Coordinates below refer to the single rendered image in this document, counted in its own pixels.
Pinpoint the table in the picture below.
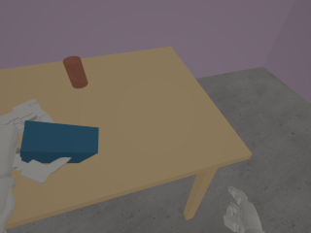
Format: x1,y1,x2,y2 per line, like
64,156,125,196
0,47,253,230

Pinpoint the sponge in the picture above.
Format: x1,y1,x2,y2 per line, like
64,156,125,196
19,120,99,164

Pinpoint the robot left hand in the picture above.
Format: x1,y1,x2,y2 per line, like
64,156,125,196
0,99,71,184

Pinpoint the robot left forearm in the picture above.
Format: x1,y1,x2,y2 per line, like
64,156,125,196
0,176,17,233

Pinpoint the robot right hand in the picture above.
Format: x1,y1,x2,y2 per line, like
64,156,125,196
224,185,262,233

